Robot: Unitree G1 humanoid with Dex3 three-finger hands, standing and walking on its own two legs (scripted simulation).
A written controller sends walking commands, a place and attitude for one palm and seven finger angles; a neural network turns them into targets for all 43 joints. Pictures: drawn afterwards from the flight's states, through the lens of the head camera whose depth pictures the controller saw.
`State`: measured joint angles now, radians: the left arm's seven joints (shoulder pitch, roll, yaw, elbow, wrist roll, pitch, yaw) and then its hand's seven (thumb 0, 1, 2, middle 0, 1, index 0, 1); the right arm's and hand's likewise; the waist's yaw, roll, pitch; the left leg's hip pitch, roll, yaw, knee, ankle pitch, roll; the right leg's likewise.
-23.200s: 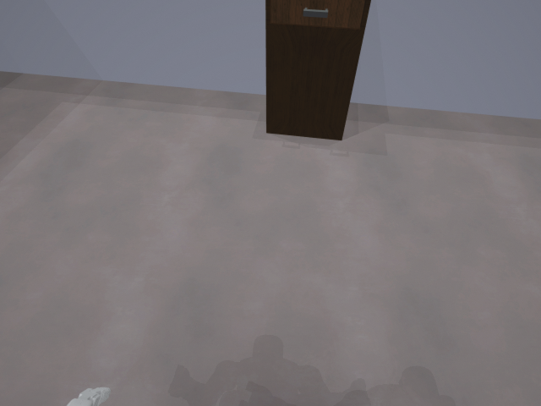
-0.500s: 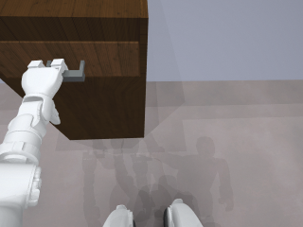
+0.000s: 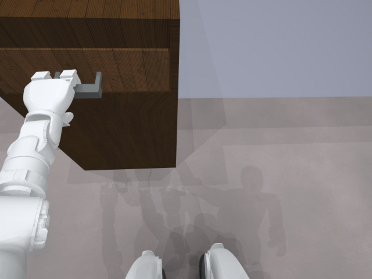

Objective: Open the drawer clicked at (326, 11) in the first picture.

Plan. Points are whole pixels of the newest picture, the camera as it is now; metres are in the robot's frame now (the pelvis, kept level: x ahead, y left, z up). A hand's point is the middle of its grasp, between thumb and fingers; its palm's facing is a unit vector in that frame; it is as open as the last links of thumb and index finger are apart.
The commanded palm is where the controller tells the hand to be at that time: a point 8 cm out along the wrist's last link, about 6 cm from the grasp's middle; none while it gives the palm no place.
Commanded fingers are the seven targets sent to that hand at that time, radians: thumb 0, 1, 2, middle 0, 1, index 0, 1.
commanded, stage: close the thumb around the handle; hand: left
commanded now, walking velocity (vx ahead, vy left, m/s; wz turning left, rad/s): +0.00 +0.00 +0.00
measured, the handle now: (77, 83) +0.54 +0.24 +0.02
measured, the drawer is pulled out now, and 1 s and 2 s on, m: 0.00 0.02 0.13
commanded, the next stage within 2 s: pull the drawer open in 0.24 s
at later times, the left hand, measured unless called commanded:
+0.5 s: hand (62, 110) +0.48 +0.27 +0.00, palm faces -0.08 -0.02 -1.00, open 5.9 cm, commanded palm +0.45 +0.25 +0.05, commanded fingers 0.00 0.90 0.90 -0.40 -1.35 -0.40 -1.35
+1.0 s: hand (60, 120) +0.46 +0.27 -0.01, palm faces -0.03 -0.04 -1.00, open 5.9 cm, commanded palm +0.44 +0.26 +0.05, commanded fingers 0.00 0.90 0.90 -0.40 -1.35 -0.40 -1.35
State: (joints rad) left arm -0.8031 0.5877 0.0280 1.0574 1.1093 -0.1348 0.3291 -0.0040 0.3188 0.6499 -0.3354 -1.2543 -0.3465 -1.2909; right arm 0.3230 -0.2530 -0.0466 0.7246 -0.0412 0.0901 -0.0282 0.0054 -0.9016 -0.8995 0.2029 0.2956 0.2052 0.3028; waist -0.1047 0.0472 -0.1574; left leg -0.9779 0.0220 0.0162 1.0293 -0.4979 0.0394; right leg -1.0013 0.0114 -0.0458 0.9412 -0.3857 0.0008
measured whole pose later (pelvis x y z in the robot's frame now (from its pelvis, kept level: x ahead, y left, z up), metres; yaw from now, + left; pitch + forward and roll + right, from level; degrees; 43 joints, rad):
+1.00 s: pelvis +0.03 +0.02 +0.01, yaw +0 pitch +24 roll -3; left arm -0.53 0.48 0.01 0.79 1.11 -0.11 0.40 -0.01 0.72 0.82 -0.33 -1.34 -0.31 -1.33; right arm 0.27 -0.25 -0.06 0.70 -0.04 0.14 -0.01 0.01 -0.90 -0.90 0.20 0.30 0.20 0.30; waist -0.04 0.04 -0.17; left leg -0.84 0.01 0.03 0.95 -0.52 0.05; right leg -0.87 0.01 -0.03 0.86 -0.41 0.02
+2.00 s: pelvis +0.02 -0.01 +0.02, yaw +1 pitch +18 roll -2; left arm -0.19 0.41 0.00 0.53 1.09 -0.04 0.40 0.00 0.72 0.79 -0.34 -1.30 -0.33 -1.33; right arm 0.13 -0.23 -0.04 0.63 -0.04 0.09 -0.04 0.01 -0.90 -0.90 0.20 0.30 0.20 0.30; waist 0.02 0.04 -0.15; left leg -0.73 0.01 0.01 0.92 -0.50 0.03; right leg -0.76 0.01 -0.04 0.87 -0.41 -0.01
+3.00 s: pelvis +0.03 -0.01 +0.02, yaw +0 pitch +15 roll -1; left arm 0.29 0.39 0.07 0.13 1.06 -0.05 0.41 0.00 0.73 0.78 -0.33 -1.30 -0.30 -1.29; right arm 0.10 -0.20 -0.01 0.59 -0.06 0.05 -0.02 0.01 -0.90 -0.90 0.20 0.30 0.21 0.30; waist 0.03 0.03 -0.14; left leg -0.67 0.02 0.03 0.93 -0.52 0.01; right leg -0.73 0.02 -0.02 0.90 -0.43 -0.02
